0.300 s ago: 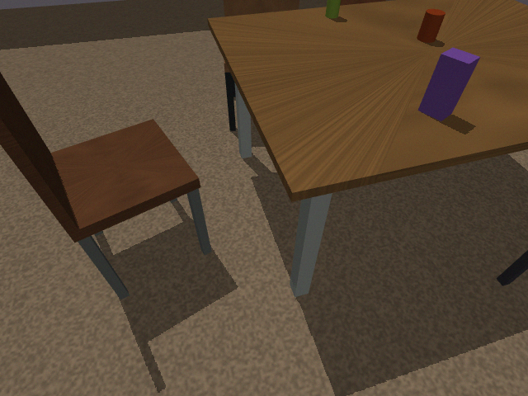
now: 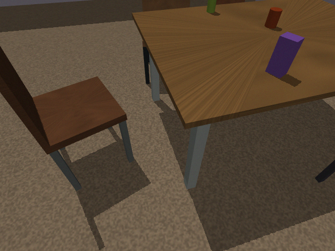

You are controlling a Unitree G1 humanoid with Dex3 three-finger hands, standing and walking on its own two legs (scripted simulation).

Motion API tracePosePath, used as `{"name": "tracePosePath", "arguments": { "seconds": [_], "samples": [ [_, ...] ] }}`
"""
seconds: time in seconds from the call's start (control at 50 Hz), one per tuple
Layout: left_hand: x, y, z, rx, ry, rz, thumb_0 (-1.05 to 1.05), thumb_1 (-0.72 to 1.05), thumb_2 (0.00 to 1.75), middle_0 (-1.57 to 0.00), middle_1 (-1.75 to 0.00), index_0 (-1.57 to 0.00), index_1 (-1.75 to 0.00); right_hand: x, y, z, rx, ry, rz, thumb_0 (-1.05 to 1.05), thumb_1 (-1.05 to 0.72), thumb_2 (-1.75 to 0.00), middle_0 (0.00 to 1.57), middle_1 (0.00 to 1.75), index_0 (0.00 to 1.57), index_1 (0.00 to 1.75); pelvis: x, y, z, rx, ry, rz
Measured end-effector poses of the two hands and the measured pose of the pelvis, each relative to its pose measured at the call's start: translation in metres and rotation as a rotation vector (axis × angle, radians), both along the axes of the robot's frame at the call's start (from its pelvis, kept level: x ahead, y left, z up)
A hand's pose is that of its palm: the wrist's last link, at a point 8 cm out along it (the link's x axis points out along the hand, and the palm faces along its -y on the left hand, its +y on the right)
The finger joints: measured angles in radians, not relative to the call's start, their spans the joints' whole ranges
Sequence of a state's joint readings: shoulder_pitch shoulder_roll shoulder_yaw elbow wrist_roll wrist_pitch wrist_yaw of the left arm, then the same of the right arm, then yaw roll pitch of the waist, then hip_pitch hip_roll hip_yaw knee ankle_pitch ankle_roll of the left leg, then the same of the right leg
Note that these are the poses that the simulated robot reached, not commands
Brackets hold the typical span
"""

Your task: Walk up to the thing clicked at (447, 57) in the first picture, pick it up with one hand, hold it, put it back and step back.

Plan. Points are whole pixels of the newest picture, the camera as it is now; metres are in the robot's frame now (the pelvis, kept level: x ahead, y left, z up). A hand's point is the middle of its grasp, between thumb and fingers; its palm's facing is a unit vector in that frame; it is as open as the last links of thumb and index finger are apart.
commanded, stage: stand
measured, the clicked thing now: (283, 55) +0.89 -0.47 +0.03
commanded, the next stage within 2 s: walk up in 0.82 s
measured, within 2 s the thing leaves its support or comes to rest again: neither
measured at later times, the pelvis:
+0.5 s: pelvis +0.00 +0.00 +0.00, yaw +0 degrees
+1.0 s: pelvis +0.03 +0.00 -0.02, yaw -6 degrees
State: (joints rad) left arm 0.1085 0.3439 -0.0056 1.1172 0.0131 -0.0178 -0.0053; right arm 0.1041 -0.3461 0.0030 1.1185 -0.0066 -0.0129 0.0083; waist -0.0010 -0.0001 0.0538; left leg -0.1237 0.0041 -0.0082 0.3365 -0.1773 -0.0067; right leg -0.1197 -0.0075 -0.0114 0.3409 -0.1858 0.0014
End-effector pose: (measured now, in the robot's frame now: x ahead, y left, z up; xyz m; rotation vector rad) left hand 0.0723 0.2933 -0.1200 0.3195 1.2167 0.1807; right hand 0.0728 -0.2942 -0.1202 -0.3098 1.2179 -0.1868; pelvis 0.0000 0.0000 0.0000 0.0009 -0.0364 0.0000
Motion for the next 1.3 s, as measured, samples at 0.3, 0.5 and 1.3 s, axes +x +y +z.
{"name": "tracePosePath", "arguments": {
  "seconds": [0.3, 0.5, 1.3],
  "samples": [
    [-0.001, 0.002, 0.000, -0.001, 0.006, 0.004, 0.00, 0.90, 0.89, -0.20, -0.30, -0.20, -0.30, -0.002, 0.000, 0.000, -0.003, 0.011, -0.002, 0.01, -0.91, -0.90, 0.20, 0.30, 0.20, 0.30, 0.002, 0.001, 0.001, -0.001, 0.001, 0.002],
    [-0.002, 0.003, 0.000, 0.004, 0.015, 0.007, 0.00, 0.90, 0.89, -0.20, -0.30, -0.20, -0.30, -0.001, 0.001, -0.001, 0.001, 0.019, -0.002, 0.01, -0.91, -0.90, 0.20, 0.30, 0.20, 0.30, 0.004, 0.001, 0.001, 0.001, 0.005, 0.004],
    [0.148, -0.019, 0.023, 0.106, -0.052, -0.234, 0.00, 0.90, 0.89, -0.20, -0.30, -0.21, -0.30, 0.032, -0.064, -0.010, -0.007, -0.029, -0.208, 0.01, -0.91, -0.90, 0.20, 0.30, 0.20, 0.29, 0.114, -0.032, -0.014, -0.007, -0.014, -0.247]
  ]
}}
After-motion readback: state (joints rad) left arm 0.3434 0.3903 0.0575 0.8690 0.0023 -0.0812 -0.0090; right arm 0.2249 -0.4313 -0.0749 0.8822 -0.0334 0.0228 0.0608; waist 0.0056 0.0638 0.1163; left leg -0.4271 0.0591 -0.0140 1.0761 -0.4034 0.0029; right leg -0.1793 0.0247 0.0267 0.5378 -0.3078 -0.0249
